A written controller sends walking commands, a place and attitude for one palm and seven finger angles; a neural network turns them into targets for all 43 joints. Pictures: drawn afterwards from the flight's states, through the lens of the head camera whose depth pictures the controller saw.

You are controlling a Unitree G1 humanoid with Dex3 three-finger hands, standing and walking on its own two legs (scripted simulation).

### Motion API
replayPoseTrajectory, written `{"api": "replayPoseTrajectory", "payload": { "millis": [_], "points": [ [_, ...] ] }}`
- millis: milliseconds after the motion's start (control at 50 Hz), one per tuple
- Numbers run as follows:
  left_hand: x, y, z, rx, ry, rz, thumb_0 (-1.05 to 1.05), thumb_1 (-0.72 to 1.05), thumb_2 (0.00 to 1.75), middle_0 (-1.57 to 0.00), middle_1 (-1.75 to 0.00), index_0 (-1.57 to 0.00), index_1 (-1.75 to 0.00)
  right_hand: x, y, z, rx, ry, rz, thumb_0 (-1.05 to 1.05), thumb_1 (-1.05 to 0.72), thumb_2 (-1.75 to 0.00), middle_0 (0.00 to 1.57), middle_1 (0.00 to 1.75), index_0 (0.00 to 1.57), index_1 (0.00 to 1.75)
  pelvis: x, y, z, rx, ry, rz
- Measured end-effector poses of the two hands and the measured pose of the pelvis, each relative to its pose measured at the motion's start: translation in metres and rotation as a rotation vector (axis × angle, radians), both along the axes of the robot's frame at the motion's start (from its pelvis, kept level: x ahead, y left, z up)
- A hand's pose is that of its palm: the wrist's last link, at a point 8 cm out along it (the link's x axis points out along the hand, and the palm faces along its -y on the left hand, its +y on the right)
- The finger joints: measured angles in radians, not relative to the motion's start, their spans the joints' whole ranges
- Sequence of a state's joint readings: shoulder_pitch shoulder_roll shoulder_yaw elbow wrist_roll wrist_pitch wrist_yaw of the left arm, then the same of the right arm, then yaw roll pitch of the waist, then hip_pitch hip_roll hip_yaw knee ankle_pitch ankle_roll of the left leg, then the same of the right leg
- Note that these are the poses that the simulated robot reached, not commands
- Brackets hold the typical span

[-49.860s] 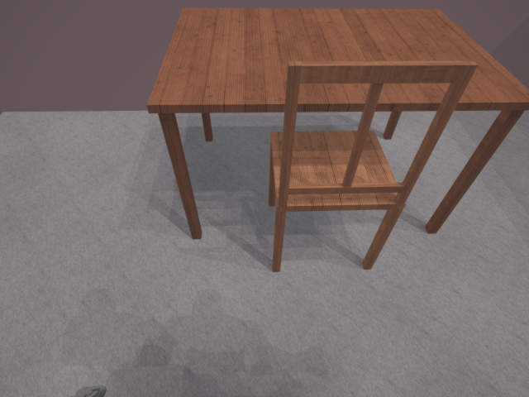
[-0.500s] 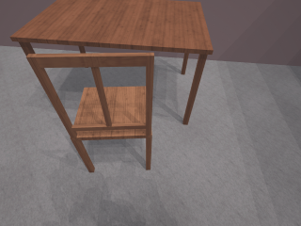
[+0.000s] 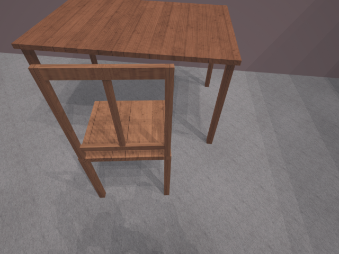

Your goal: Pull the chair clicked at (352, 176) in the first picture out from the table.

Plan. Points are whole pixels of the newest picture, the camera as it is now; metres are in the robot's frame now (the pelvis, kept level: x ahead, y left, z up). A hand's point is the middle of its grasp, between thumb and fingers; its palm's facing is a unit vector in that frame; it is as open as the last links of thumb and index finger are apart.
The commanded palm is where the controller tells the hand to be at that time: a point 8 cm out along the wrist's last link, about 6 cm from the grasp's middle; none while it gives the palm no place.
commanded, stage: look to check the result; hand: left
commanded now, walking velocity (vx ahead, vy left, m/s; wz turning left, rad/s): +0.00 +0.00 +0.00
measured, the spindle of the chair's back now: (115, 117) +0.58 +0.24 -0.08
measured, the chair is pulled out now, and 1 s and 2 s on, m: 0.29 0.29 0.29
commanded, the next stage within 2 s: turn to face it in 0.12 s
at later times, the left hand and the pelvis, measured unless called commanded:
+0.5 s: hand out of the picture -0.04 +0.15 -0.18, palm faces +0.08 -0.98 -0.17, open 7.4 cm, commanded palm none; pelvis +0.00 +0.00 +0.00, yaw +2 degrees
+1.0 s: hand out of the picture +0.06 +0.20 -0.18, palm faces +0.13 -0.97 -0.19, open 7.3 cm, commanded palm none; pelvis +0.06 +0.02 +0.00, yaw +8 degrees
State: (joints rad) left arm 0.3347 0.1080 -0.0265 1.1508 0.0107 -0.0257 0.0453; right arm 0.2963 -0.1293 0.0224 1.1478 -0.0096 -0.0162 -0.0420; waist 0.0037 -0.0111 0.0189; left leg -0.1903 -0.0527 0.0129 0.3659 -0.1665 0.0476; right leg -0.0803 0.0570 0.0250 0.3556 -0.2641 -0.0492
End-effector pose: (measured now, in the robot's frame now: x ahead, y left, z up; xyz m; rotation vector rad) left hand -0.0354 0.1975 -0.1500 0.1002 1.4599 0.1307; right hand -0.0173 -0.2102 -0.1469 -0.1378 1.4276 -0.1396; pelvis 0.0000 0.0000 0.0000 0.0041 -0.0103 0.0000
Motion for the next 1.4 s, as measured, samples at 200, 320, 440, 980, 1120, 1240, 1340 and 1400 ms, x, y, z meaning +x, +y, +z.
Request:
{"api": "replayPoseTrajectory", "payload": {
  "millis": [200,320,440,980,1120,1240,1340,1400],
  "points": [
    [0.0,0.001,0.0,0.005,0.005,0.008,0.0,0.9,0.9,-0.2,-0.29,-0.2,-0.3,-0.002,0.001,0.0,0.0,0.009,-0.001,0.0,-0.91,-0.9,0.2,0.3,0.2,0.3,0.003,-0.001,0.0,0.001,-0.005,0.003],
    [-0.002,0.0,0.0,0.006,0.01,0.012,0.0,0.9,0.9,-0.2,-0.29,-0.2,-0.3,-0.003,0.002,-0.001,0.004,0.014,-0.001,0.0,-0.91,-0.9,0.2,0.3,0.2,0.3,0.003,-0.001,0.0,0.002,-0.008,0.006],
    [-0.006,0.002,-0.001,0.015,0.009,0.039,0.0,0.9,0.9,-0.2,-0.29,-0.2,-0.3,-0.005,0.0,-0.003,0.006,0.027,0.015,0.0,-0.91,-0.9,0.2,0.3,0.2,0.3,0.0,-0.002,-0.002,0.0,-0.006,0.029],
    [0.073,0.045,-0.001,0.04,-0.048,0.094,0.01,0.92,0.9,-0.2,-0.29,-0.2,-0.3,0.028,0.031,0.005,0.014,0.111,0.062,0.0,-0.91,-0.9,0.2,0.3,0.2,0.3,0.06,0.024,-0.002,-0.004,0.019,0.129],
    [0.138,0.048,0.006,0.101,-0.157,0.093,0.01,0.93,0.9,-0.2,-0.29,-0.2,-0.3,0.056,0.022,-0.007,0.056,0.152,0.065,0.0,-0.9,-0.9,0.2,0.3,0.2,0.3,0.095,0.008,-0.008,0.009,0.022,0.146],
    [0.151,0.032,0.004,0.101,-0.15,0.134,0.0,0.93,0.9,-0.2,-0.29,-0.2,-0.3,0.116,0.001,-0.016,0.02,0.104,0.091,0.0,-0.91,-0.9,0.2,0.3,0.2,0.3,0.121,0.004,-0.011,-0.02,0.004,0.151],
    [0.14,0.032,-0.006,0.074,-0.074,0.159,0.0,0.93,0.9,-0.2,-0.29,-0.2,-0.3,0.181,-0.004,-0.012,-0.028,-0.029,0.123,0.0,-0.91,-0.9,0.2,0.3,0.2,0.3,0.131,0.01,-0.013,-0.014,-0.011,0.143],
    [0.137,0.034,-0.01,0.068,-0.044,0.165,0.0,0.92,0.9,-0.2,-0.29,-0.2,-0.3,0.21,-0.002,-0.007,-0.038,-0.098,0.146,0.0,-0.91,-0.9,0.2,0.3,0.2,0.3,0.134,0.012,-0.013,0.01,-0.016,0.136]
  ]
}}
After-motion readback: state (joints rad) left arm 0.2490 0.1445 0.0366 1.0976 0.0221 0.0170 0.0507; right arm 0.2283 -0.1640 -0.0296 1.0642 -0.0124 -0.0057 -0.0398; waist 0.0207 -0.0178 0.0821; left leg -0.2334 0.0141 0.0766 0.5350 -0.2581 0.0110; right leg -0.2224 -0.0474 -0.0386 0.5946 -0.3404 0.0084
